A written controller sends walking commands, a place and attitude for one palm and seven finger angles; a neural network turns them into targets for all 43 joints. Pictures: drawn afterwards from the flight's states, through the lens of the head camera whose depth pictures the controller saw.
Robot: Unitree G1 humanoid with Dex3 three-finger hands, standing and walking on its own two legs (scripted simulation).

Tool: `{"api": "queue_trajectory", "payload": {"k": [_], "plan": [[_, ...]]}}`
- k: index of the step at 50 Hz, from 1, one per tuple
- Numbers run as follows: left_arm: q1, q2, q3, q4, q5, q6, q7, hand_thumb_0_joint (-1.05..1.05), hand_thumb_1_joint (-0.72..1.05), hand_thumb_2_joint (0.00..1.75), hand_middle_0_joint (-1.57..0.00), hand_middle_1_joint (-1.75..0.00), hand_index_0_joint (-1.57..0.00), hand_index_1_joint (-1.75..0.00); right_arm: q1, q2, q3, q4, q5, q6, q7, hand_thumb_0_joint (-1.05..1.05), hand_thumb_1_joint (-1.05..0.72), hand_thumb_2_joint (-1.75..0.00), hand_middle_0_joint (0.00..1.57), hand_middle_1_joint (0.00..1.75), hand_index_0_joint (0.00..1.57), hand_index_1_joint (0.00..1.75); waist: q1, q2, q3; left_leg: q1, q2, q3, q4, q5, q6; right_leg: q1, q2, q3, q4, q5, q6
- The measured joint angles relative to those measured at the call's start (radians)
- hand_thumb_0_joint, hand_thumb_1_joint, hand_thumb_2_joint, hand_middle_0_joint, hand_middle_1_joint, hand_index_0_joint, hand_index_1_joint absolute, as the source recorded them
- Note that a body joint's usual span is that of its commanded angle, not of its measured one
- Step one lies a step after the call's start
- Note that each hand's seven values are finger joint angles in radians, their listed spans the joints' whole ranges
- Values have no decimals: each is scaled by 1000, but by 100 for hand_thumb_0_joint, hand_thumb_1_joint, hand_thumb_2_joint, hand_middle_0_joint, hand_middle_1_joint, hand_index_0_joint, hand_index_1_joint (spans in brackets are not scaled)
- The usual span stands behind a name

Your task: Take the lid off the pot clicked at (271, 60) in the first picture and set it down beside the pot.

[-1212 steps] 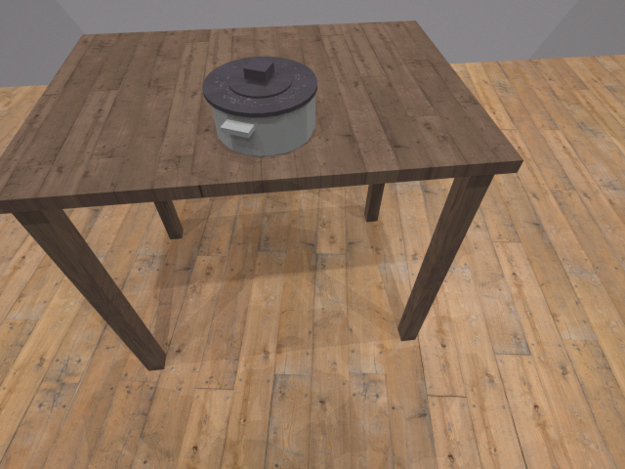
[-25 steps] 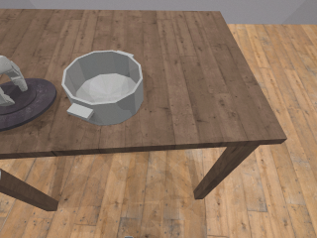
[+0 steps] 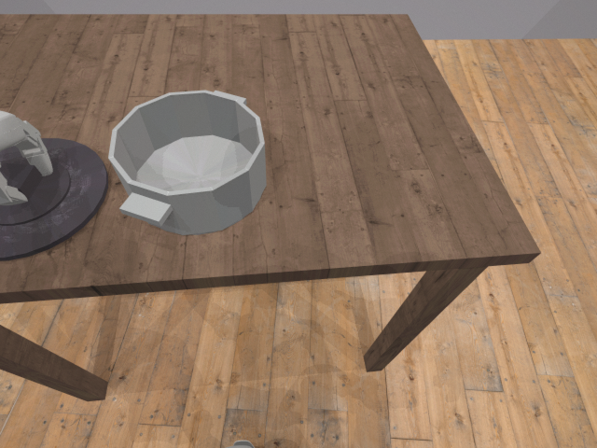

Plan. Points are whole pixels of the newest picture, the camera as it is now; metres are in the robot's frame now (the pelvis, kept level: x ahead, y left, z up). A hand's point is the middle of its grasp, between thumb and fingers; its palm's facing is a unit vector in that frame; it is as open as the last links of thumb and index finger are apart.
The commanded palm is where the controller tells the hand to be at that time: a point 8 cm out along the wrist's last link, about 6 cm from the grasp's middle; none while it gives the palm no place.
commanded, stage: open the fingers wide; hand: left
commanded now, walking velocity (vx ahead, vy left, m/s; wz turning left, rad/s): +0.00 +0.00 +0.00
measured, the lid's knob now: (15, 180) +0.45 +0.36 +0.09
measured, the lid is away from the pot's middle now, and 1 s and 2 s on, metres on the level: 0.23 0.23 0.23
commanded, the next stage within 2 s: raise the empty hand in 1.02 s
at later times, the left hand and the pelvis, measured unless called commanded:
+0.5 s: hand out of the picture +0.42 +0.36 +0.12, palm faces -0.41 -0.12 -0.90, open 8.1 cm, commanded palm +0.45 +0.36 +0.18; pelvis +0.00 +0.00 +0.00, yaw +0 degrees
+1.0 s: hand (1, 176) +0.43 +0.36 +0.12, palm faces -0.40 -0.14 -0.91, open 10.9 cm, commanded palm +0.45 +0.36 +0.18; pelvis +0.00 +0.00 +0.00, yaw +0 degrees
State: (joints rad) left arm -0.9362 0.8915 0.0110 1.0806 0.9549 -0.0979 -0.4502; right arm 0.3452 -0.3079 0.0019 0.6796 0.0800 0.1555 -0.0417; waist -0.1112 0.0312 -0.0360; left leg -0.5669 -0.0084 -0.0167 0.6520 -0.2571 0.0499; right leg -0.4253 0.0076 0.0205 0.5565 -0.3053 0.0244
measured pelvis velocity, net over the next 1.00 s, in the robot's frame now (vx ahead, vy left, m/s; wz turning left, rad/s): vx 0.00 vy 0.00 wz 0.00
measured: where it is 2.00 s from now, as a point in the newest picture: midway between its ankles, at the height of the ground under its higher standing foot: outside the picture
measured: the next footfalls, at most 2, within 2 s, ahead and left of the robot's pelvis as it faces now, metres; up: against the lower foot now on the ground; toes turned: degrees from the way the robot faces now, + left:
none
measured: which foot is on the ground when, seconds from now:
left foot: down 0.00-1.00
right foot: down 0.00-1.00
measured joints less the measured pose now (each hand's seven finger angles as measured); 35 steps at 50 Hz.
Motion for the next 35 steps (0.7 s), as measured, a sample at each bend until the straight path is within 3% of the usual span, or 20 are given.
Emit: {"api": "queue_trajectory", "payload": {"k": [6,21,35], "plan": [[33,-6,28,-46,-4,-66,24,-1,26,84,-65,-97,-58,-94,-24,13,1,4,5,42,-12,0,-91,-90,20,30,21,30,15,-2,1,-13,2,-6,12,0,-1,-9,3,-6,10,-1,0],[-11,1,-1,2,8,-56,32,0,27,81,-59,-96,-56,-95,-57,6,10,-11,14,38,-28,0,-91,-90,20,30,21,30,14,-6,2,-14,4,-10,8,4,-4,-10,6,-8,5,4,2],[0,0,6,-32,-3,-53,31,0,12,76,-48,-88,-48,-88,-38,5,1,-4,14,62,-19,0,-91,-90,20,30,21,30,13,-3,2,-18,2,-9,12,-4,-4,-16,4,-7,11,-6,1]]}}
